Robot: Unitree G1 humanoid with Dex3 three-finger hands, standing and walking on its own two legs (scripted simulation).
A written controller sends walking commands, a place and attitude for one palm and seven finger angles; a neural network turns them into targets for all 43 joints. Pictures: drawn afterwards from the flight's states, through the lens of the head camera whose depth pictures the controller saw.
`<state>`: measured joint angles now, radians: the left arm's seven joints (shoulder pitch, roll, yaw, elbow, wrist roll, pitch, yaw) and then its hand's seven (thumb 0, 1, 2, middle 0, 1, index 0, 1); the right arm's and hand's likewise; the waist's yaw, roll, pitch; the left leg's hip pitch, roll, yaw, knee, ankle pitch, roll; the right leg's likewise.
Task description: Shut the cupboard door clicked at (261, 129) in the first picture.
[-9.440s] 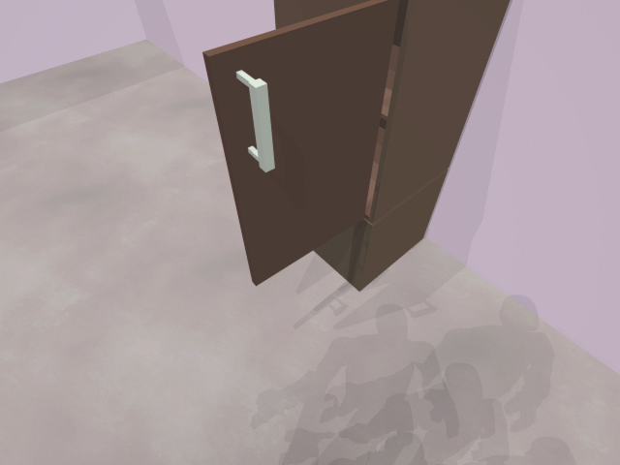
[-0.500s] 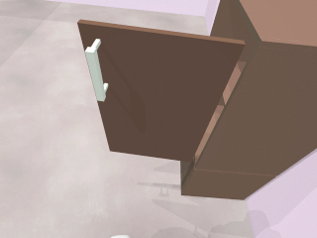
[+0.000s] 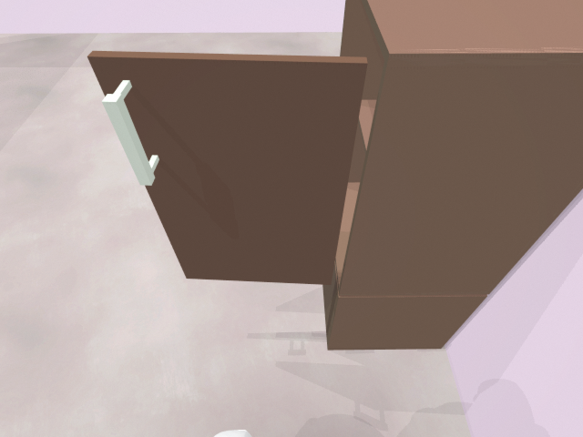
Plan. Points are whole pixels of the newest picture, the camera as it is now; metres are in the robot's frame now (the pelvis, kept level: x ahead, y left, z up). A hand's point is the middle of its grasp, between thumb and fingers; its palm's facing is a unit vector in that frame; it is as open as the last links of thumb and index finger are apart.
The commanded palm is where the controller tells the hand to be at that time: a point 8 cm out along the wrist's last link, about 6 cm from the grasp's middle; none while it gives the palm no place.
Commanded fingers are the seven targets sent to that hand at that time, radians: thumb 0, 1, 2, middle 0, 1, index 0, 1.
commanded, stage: come to a stop and stand still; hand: left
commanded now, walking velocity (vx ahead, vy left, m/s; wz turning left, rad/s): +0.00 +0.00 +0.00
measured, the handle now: (136, 135) +0.51 +0.27 +0.14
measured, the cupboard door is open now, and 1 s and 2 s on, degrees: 86 86 86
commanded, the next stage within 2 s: look again from close up in 0.40 s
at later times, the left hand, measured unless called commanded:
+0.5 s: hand out of the picture -0.01 +0.15 -0.17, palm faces +0.05 -0.99 -0.16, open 7.4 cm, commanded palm none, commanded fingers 0.00 0.90 0.90 -0.20 -0.30 -0.20 -0.30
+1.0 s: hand out of the picture +0.05 +0.18 -0.16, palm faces +0.00 -0.97 -0.24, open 7.4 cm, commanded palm none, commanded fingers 0.00 0.90 0.90 -0.20 -0.30 -0.20 -0.30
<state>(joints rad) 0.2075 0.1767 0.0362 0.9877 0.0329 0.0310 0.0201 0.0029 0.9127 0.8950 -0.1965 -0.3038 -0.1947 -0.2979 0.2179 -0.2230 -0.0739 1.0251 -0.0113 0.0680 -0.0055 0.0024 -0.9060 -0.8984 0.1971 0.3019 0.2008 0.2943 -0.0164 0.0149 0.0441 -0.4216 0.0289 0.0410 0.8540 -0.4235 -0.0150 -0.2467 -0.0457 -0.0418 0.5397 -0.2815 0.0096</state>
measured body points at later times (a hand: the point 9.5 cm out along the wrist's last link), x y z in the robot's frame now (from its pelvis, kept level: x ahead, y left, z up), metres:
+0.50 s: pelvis +0.00 -0.02 +0.01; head +0.02 -0.01 +0.46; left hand -0.01 +0.20 -0.16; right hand +0.00 -0.23 -0.15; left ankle +0.00 +0.11 -0.73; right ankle +0.00 -0.13 -0.73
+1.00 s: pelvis +0.02 -0.01 +0.00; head +0.02 -0.02 +0.45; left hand +0.05 +0.23 -0.14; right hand +0.03 -0.23 -0.16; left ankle +0.00 +0.11 -0.73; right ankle +0.00 -0.13 -0.73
